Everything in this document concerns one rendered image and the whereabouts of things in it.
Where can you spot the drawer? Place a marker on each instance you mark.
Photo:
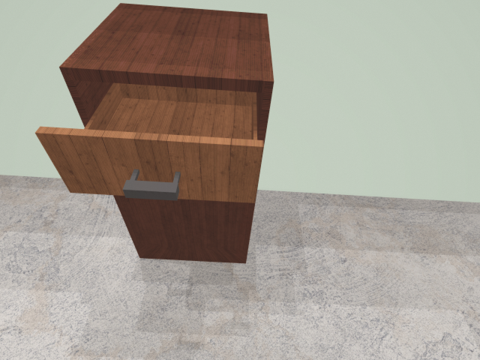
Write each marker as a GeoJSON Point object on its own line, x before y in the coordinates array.
{"type": "Point", "coordinates": [209, 136]}

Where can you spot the handle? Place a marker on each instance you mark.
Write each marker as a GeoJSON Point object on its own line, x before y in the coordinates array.
{"type": "Point", "coordinates": [153, 190]}

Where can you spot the cabinet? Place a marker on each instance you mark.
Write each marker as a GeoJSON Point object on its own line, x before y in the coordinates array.
{"type": "Point", "coordinates": [188, 48]}

